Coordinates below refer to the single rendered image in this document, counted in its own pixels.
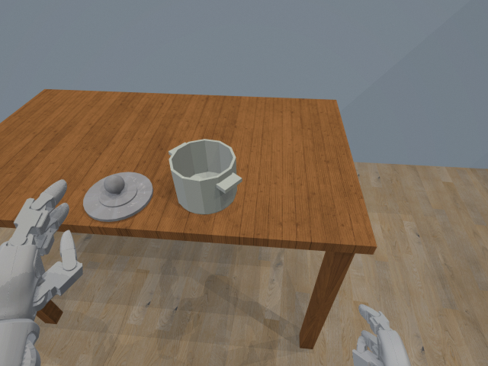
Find table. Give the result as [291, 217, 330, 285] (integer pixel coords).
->
[0, 89, 377, 349]

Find knob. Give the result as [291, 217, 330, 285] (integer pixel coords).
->
[104, 175, 125, 194]

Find left robot hand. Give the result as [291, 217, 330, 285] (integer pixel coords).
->
[0, 179, 83, 321]

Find lid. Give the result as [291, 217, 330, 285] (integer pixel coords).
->
[83, 172, 153, 222]

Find pot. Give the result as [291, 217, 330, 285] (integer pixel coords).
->
[169, 139, 242, 214]

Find robot left forearm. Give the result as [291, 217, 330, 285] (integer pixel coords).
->
[0, 319, 40, 366]

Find right robot hand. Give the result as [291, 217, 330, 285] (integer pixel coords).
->
[352, 304, 411, 366]

